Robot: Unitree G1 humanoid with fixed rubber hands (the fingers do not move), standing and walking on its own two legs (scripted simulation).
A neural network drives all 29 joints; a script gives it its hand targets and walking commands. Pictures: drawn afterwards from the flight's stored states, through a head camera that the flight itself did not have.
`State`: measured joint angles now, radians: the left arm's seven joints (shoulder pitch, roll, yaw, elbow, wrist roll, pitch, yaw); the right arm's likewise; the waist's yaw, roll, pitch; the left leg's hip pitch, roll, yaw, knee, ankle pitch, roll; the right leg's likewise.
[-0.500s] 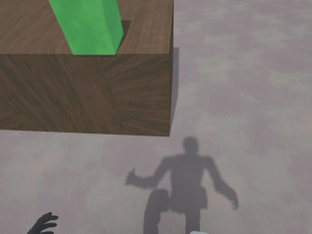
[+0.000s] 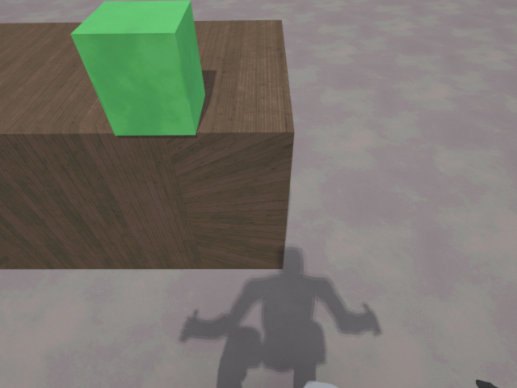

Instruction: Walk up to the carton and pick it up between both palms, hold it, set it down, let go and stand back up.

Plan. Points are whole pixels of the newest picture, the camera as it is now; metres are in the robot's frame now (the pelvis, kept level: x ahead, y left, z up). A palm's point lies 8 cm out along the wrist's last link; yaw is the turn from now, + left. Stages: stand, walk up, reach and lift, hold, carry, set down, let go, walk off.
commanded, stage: walk up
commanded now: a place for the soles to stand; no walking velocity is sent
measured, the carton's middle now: (151, 70) +0.83 +0.24 +0.11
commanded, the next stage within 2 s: none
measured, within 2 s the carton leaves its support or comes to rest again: neither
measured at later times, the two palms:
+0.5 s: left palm out of the picture +0.20 +0.48 -0.08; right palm (387, 342) +0.22 -0.21 -0.10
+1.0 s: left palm out of the picture +0.31 +0.61 -0.07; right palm (298, 270) +0.37 -0.08 -0.11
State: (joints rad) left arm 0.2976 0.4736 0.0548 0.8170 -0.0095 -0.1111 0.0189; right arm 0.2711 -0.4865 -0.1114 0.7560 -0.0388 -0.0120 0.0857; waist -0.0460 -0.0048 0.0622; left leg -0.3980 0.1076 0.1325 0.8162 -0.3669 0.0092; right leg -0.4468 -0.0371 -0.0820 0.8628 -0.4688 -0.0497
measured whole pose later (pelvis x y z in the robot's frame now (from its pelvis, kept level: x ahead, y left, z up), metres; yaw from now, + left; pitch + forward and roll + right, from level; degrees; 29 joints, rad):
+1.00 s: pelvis +0.26 +0.25 -0.01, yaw -3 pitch -3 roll +1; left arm 0.33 0.51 0.09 0.83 0.03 -0.08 0.04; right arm 0.18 -0.45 -0.10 0.80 0.00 -0.01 0.06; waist 0.04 0.03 0.12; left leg -0.51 0.08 0.07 0.86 -0.31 -0.02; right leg -0.35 -0.18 0.04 0.99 -0.53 -0.01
